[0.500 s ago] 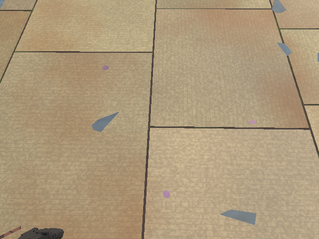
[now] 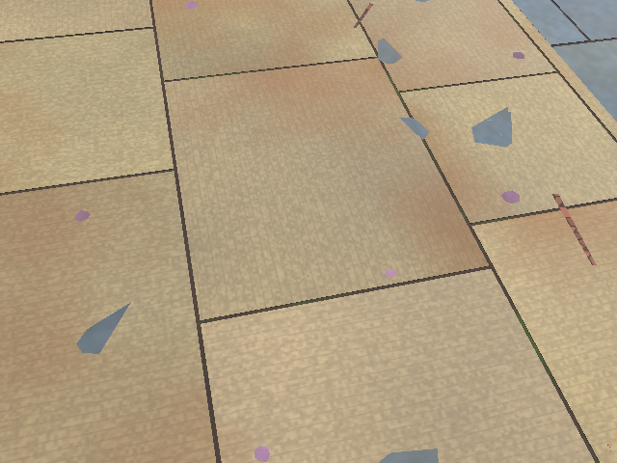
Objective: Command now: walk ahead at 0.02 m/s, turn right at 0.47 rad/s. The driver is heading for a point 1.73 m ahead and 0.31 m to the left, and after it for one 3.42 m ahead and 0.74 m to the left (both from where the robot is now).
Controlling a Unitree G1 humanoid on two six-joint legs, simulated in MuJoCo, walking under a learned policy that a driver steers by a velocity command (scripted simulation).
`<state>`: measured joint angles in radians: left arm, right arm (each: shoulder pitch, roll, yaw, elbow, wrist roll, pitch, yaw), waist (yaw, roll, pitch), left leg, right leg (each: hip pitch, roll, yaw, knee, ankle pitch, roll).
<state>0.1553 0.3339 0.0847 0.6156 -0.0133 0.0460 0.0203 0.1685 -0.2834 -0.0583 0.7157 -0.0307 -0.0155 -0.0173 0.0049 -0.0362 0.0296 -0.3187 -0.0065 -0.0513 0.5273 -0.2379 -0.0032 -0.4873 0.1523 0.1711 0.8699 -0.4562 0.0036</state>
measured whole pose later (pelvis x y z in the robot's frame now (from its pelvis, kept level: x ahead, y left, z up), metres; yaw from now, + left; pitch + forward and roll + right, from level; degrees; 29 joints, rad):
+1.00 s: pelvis +0.00 +0.04 +0.01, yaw +14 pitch +2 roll -3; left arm 0.10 0.32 0.09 0.72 0.00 0.03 0.05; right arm 0.21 -0.30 -0.05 0.65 0.01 0.01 -0.02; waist -0.02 -0.02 0.06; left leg -0.26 -0.06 -0.08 0.43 -0.19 0.09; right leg -0.53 0.01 0.09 1.07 -0.34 0.09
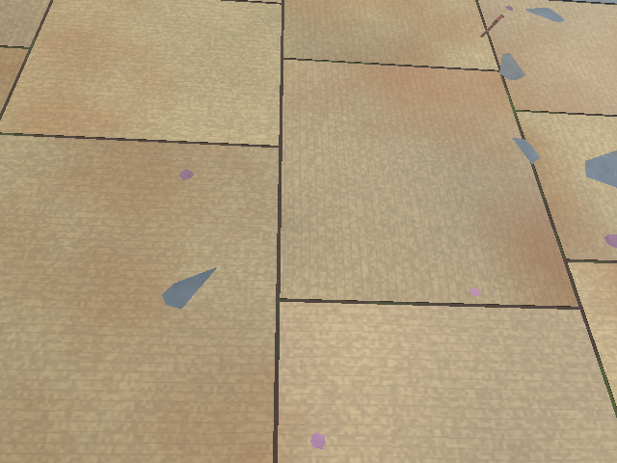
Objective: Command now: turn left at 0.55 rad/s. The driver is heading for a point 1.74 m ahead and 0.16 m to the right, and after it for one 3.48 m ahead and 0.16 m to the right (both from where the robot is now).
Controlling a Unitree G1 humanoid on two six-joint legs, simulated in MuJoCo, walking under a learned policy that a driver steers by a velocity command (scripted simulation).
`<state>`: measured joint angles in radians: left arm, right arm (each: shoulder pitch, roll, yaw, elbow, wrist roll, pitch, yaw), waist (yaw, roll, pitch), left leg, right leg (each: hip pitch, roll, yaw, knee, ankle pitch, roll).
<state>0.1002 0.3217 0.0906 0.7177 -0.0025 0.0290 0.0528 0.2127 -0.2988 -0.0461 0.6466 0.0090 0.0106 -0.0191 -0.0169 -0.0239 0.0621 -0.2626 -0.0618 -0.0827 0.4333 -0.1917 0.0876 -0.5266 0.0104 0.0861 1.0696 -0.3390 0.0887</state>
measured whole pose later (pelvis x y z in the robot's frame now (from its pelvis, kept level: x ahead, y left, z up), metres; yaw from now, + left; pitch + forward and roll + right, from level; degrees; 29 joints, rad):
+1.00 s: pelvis +0.02 -0.07 -0.02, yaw -5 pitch +1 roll +1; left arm 0.16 0.33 0.07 0.67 -0.01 0.04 -0.02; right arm 0.18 -0.32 -0.08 0.70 0.00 0.02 -0.04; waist -0.01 0.03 0.07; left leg -0.29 0.09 0.04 0.77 -0.49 -0.06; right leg -0.33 0.02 -0.03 0.62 -0.31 -0.05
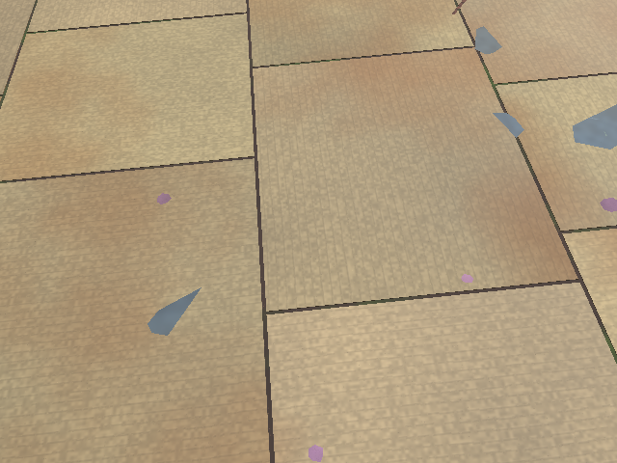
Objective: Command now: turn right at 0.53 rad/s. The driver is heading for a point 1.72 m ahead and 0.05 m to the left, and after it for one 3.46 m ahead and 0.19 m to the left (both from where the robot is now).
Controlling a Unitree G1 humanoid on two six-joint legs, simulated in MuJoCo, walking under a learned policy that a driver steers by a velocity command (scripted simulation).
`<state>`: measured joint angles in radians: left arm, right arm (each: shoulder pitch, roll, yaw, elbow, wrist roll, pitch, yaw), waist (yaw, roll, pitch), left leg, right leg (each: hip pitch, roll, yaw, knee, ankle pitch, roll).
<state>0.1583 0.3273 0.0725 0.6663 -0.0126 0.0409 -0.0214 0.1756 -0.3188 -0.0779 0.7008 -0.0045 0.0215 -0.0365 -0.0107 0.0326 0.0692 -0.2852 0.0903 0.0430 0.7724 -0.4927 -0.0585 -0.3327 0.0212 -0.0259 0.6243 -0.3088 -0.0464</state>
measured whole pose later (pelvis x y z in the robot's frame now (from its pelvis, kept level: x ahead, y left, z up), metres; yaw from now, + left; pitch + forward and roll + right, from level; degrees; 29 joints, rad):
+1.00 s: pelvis +0.33 -0.07 +0.01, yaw -2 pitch +1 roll -1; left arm 0.13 0.27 0.04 0.66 0.01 -0.10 -0.02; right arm 0.39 -0.31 -0.05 0.75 0.04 -0.03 -0.02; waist -0.05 0.03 0.03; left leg -0.37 0.01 -0.09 1.12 -0.41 0.00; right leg -0.31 0.02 -0.03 0.48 -0.19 -0.02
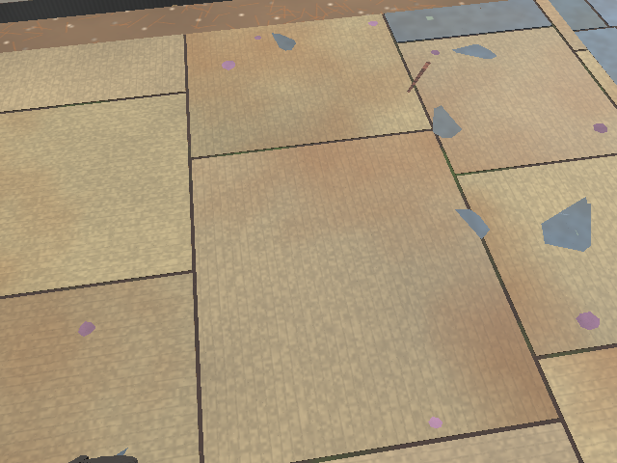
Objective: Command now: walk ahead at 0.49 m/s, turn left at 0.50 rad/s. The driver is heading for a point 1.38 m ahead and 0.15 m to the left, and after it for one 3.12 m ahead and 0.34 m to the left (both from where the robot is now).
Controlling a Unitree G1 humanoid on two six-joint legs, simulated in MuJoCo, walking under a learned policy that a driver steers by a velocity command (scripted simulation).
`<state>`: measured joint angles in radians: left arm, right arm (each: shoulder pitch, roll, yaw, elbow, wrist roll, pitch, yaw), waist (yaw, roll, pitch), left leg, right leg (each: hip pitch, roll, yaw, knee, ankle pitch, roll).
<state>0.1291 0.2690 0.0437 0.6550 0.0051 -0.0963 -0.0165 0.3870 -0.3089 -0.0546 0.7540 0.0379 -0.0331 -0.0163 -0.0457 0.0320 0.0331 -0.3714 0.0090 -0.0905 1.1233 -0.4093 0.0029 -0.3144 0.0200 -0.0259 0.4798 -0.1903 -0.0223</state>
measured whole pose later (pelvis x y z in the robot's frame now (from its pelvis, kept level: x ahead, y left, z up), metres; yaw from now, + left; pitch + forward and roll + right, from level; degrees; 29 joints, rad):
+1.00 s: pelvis +0.56 +0.09 -0.01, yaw +11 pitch +2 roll +1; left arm 0.16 0.31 0.05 0.67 -0.02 -0.07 -0.05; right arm 0.30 -0.32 -0.04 0.77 0.01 -0.07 0.00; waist -0.02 0.00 0.05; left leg -0.22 -0.03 -0.03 1.06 -0.45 0.01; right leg -0.46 0.06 -0.01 0.59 -0.17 -0.08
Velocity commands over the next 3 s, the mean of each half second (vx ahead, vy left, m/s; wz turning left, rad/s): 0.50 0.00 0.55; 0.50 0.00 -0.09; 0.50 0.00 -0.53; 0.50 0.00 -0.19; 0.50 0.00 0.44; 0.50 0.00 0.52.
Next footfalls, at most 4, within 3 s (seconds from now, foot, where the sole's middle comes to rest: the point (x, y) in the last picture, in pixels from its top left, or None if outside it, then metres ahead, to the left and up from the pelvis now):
0.38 left None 0.35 0.17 -0.77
0.92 right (297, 362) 0.71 0.04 -0.77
1.40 left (207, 275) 0.96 0.27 -0.77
1.90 right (321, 207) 1.18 -0.04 -0.77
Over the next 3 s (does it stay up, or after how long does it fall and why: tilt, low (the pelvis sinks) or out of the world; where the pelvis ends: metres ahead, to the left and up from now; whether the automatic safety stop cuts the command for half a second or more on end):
stays up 1.66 0.10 -0.01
